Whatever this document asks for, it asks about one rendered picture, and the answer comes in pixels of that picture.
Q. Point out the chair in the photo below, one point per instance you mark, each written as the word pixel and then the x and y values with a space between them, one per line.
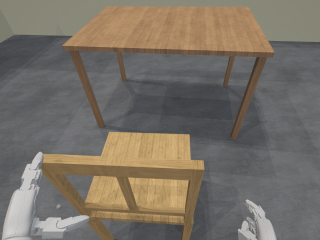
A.
pixel 139 177

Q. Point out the robot right hand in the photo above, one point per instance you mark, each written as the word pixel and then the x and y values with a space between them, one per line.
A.
pixel 262 229

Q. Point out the table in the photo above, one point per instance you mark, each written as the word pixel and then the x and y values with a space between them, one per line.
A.
pixel 184 30

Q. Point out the robot left hand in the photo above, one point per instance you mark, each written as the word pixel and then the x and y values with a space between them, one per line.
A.
pixel 20 221

